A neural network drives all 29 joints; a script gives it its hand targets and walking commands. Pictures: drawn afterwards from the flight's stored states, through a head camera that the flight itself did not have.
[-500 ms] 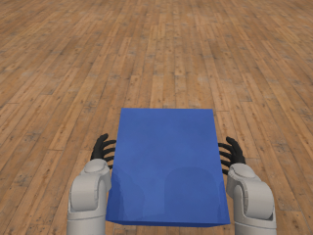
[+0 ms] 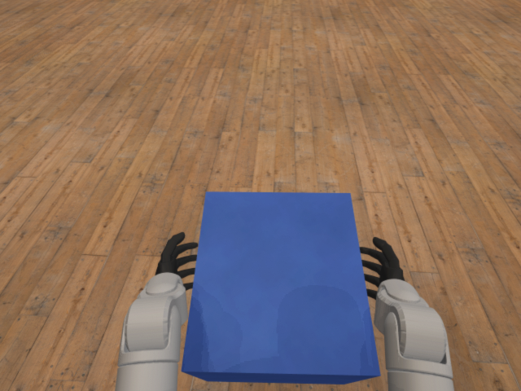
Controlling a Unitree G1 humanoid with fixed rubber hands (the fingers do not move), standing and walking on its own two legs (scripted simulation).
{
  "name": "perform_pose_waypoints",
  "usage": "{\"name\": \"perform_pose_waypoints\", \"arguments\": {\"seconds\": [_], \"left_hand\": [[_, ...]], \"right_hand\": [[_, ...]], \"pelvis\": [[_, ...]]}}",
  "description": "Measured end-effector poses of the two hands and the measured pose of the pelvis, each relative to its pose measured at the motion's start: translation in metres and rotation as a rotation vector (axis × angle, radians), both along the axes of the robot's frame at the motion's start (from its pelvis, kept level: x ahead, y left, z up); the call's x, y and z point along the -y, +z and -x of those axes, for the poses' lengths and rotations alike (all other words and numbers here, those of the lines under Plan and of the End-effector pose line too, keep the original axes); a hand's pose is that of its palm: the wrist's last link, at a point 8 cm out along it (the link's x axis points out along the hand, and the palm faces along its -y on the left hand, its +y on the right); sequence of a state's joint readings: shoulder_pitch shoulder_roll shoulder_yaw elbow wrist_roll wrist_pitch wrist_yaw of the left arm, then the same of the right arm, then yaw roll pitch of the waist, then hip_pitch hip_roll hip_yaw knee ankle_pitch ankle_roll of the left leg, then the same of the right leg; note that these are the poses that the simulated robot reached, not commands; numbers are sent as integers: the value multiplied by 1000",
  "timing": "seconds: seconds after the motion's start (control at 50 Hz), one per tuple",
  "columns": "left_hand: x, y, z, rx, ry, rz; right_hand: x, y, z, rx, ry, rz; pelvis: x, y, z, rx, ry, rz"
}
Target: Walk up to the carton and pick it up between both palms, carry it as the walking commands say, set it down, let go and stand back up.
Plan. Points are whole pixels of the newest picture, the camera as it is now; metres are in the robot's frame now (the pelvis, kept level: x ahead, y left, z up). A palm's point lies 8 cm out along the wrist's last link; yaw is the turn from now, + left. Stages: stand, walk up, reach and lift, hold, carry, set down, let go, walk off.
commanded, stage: carry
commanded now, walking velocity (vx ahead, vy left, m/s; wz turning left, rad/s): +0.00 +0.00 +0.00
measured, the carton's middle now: (276, 290) +0.30 -0.01 -0.03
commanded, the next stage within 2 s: hold in 1.08 s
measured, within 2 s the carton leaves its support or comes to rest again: neither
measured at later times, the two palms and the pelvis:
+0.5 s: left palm (170, 283) +0.28 +0.16 +0.03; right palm (382, 288) +0.28 -0.17 +0.03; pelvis +0.01 +0.00 +0.00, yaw +0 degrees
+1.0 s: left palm (168, 278) +0.28 +0.16 +0.04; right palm (383, 283) +0.28 -0.16 +0.05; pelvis +0.01 +0.00 +0.00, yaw +0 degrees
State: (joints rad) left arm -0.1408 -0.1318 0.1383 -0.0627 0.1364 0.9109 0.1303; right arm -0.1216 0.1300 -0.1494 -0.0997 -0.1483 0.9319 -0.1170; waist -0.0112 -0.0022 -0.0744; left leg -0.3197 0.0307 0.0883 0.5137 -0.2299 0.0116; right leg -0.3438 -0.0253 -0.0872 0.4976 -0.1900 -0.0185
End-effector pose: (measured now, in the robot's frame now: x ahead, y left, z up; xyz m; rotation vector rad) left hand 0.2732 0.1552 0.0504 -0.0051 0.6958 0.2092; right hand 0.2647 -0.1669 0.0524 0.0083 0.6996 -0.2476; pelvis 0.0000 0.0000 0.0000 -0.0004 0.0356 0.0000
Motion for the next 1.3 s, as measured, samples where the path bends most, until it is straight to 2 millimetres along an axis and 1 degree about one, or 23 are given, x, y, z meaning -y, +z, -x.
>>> {"name": "perform_pose_waypoints", "arguments": {"seconds": [0.14, 0.46, 0.82, 1.08, 1.12, 1.2, 1.24, 1.3], "left_hand": [[0, -12, -6, 9, -5, 8], [-4, -20, -9, 37, -5, 11], [-5, -9, -10, 64, 4, 19], [-5, -4, -10, 54, 7, 19], [-5, -10, -9, 33, -17, -31], [-8, -23, 6, -19, -22, -67], [-9, -23, 9, -22, -17, -71], [-11, -15, 5, -1, -13, -74]], "right_hand": [[1, -13, -7, 8, 7, -13], [-1, -22, -13, 36, 19, -17], [-4, -10, -12, 61, 3, -9], [-5, -6, -12, 50, -6, -8], [-6, -12, -12, 30, 19, 24], [-9, -28, -2, -21, 44, 32], [-10, -30, -1, -24, 50, 23], [-11, -24, -8, -3, 60, 23]], "pelvis": [[1, 0, -4, 0, -1, 0], [0, -1, -12, -2, -4, 0], [-3, -1, -12, -5, -7, 2], [-4, -1, -11, -7, -8, 1], [-4, 2, -9, 42, -7, 2], [-4, 6, -8, 97, 1, 3], [-4, 7, -7, 108, 10, 5], [-3, 6, -3, 126, 20, 6]]}}
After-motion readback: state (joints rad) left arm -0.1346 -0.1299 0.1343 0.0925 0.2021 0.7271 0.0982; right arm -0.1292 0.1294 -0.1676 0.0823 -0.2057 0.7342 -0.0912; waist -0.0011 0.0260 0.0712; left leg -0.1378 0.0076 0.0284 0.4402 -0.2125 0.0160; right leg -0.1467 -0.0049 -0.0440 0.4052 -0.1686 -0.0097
